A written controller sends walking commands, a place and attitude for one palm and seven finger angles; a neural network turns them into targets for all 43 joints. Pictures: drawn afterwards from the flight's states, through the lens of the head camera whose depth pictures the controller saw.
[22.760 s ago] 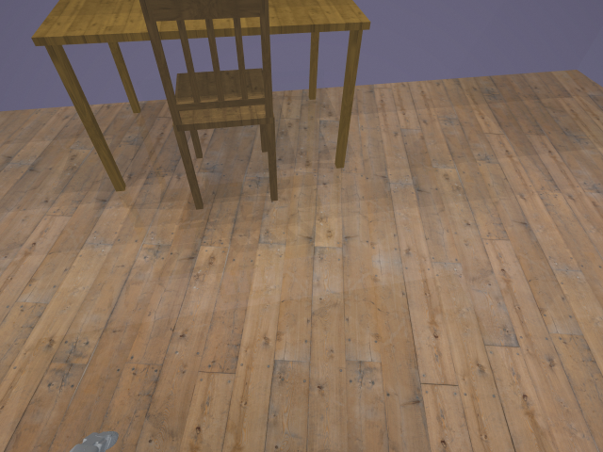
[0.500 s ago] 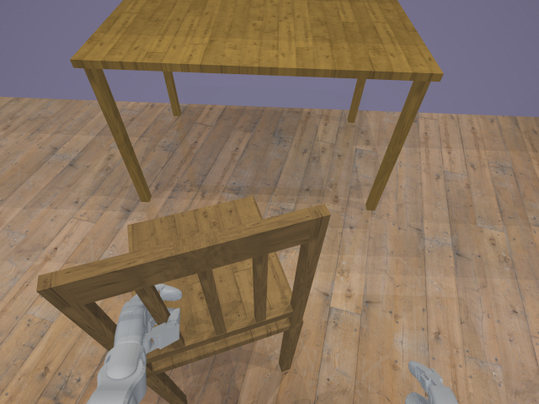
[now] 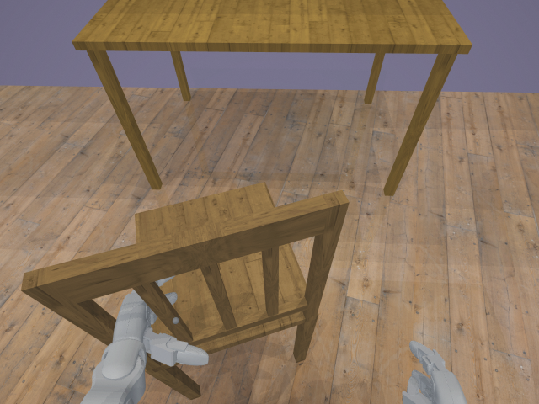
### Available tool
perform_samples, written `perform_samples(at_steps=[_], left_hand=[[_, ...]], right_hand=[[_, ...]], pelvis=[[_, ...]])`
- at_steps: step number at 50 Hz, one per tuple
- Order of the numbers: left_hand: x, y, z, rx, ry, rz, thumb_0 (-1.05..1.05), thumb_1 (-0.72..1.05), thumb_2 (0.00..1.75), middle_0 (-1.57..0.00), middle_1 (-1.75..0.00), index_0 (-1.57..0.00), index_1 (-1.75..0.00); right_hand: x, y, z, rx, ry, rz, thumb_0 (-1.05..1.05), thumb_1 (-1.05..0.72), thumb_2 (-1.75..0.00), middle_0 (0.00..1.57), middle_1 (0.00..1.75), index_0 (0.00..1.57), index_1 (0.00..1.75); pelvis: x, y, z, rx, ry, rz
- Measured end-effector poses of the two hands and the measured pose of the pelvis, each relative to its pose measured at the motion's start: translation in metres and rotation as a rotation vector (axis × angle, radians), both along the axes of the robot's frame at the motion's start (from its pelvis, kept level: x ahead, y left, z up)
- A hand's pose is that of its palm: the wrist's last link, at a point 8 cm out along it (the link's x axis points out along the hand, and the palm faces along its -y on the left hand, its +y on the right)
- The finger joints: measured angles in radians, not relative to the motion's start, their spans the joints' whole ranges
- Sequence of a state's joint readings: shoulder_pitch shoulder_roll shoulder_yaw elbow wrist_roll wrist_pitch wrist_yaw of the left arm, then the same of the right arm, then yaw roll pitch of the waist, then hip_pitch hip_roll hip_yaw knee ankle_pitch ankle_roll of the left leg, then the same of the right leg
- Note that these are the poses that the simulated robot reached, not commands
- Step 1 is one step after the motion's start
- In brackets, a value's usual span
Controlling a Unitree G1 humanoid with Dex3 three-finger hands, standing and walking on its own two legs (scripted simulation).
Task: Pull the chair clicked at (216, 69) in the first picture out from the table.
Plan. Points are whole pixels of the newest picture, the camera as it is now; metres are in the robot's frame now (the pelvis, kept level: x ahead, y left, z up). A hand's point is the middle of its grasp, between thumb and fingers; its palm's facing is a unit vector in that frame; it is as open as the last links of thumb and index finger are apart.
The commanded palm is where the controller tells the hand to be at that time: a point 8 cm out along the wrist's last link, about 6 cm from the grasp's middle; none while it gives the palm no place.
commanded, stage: open the thumb and straighten the fingers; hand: left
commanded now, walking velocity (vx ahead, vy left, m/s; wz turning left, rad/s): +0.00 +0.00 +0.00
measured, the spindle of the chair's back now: (221, 298) +0.29 +0.09 -0.05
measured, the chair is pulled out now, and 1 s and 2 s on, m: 0.62 0.62 0.61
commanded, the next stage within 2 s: draw the fingers out of the gap in 0.16 s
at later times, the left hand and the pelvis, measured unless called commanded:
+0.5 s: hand (167, 344) +0.22 +0.16 -0.03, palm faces +0.09 -0.98 -0.17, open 17.5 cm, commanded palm +0.18 +0.22 -0.01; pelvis +0.00 +0.00 -0.01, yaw +0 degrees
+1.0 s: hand (154, 403) +0.14 +0.16 -0.03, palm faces +0.11 -0.98 -0.17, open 17.4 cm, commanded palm +0.10 +0.22 -0.01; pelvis +0.00 +0.00 -0.02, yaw +1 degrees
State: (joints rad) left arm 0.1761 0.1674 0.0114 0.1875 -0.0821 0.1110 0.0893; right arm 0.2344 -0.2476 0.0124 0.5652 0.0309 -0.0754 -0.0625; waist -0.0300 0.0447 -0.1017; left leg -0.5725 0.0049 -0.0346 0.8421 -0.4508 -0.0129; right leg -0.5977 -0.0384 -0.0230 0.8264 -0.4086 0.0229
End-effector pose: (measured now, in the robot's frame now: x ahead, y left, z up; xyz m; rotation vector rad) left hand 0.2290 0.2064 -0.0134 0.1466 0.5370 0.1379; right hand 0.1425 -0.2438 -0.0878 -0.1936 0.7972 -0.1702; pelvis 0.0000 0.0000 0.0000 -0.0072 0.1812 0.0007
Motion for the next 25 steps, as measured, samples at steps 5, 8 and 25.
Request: perform_samples(at_steps=[5,8,25], left_hand=[[-0.001,0.002,-0.002,0.009,0.007,0.005,-0.01,-0.53,0.21,-0.12,-0.34,-0.12,-0.35],[-0.001,0.003,0.000,0.010,0.000,0.007,-0.01,-0.54,0.20,-0.07,-0.20,-0.07,-0.21],[-0.034,0.006,0.000,-0.009,0.021,0.002,-0.01,-0.54,0.20,-0.02,-0.01,-0.01,-0.01]], right_hand=[[0.005,-0.001,0.000,-0.009,-0.010,0.008,0.01,-0.90,-0.90,0.20,0.30,0.20,0.30],[0.005,-0.003,0.000,-0.014,-0.012,0.009,0.01,-0.90,-0.90,0.20,0.30,0.20,0.30],[-0.002,-0.010,0.003,-0.028,-0.022,-0.029,0.01,-0.90,-0.90,0.20,0.30,0.20,0.30]], pelvis=[[0.001,-0.002,-0.003,-0.004,0.006,0.006],[0.002,-0.002,-0.004,-0.005,0.008,0.008],[0.002,-0.005,-0.007,-0.008,0.015,0.005]])
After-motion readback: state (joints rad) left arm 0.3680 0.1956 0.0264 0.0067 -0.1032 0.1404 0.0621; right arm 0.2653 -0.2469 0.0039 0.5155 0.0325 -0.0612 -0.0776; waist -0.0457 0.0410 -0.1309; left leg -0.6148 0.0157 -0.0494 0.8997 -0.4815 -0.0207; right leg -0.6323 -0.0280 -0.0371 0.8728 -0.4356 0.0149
